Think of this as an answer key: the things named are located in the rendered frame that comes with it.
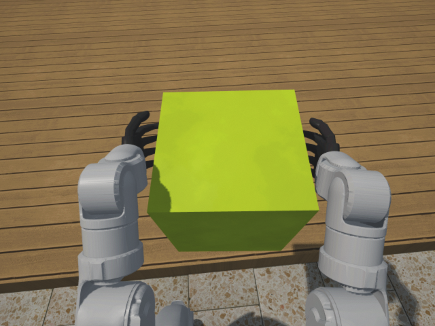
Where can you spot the robot right hand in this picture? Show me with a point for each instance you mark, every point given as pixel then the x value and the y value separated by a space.
pixel 325 142

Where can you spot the right robot forearm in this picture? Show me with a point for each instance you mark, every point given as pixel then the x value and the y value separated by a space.
pixel 358 202

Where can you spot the robot right upper arm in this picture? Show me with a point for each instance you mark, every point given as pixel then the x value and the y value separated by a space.
pixel 335 306

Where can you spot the robot left hand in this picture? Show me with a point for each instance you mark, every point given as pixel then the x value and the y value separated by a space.
pixel 133 134

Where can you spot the left robot forearm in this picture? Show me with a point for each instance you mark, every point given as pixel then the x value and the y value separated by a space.
pixel 107 195

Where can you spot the robot left shin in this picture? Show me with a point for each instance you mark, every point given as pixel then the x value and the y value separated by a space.
pixel 177 302

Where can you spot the left robot thigh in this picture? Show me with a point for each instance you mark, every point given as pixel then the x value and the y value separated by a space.
pixel 175 315

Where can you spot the robot left upper arm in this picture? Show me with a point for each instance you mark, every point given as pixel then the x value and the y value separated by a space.
pixel 127 303

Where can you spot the carton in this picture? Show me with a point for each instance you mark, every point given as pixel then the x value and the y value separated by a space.
pixel 231 171

